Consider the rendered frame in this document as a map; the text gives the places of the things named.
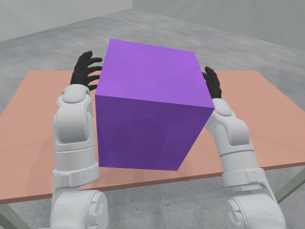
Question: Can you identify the robot right forearm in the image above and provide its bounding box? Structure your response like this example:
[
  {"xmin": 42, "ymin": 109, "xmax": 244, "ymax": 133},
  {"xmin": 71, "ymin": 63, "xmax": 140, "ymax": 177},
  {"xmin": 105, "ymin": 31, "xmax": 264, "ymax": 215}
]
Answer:
[{"xmin": 204, "ymin": 98, "xmax": 287, "ymax": 229}]

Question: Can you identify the right robot upper arm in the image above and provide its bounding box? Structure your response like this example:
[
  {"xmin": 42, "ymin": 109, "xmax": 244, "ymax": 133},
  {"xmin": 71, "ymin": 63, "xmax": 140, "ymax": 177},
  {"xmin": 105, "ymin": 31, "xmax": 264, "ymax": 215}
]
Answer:
[{"xmin": 225, "ymin": 193, "xmax": 286, "ymax": 229}]

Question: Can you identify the left robot hand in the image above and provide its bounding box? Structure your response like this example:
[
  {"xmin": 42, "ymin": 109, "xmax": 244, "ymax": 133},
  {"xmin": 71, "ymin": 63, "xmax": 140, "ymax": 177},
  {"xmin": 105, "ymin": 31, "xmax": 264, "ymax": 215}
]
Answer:
[{"xmin": 70, "ymin": 51, "xmax": 103, "ymax": 91}]

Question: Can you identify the right robot hand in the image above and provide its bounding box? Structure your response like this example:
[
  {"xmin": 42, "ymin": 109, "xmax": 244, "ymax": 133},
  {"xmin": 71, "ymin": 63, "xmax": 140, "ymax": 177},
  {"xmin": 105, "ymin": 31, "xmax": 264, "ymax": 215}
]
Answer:
[{"xmin": 202, "ymin": 66, "xmax": 222, "ymax": 99}]

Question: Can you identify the table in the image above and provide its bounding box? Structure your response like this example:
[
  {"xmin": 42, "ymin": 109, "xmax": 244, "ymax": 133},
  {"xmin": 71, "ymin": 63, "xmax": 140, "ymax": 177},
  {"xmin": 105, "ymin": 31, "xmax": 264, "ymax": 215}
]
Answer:
[{"xmin": 0, "ymin": 71, "xmax": 305, "ymax": 229}]

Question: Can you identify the left robot upper arm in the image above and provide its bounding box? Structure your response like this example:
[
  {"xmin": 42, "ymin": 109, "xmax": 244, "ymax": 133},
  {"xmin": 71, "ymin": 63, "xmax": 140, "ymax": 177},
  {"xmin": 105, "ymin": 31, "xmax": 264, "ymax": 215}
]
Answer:
[{"xmin": 38, "ymin": 190, "xmax": 109, "ymax": 229}]

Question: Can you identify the carton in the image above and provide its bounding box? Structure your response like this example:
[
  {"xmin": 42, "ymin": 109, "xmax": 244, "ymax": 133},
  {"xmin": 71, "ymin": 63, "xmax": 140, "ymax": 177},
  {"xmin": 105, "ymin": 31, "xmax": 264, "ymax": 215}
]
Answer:
[{"xmin": 94, "ymin": 39, "xmax": 215, "ymax": 171}]

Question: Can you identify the robot left forearm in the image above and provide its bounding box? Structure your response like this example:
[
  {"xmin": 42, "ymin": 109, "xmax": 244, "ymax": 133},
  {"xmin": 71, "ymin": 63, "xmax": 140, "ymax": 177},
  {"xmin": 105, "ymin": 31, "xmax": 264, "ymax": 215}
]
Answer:
[{"xmin": 50, "ymin": 84, "xmax": 99, "ymax": 227}]

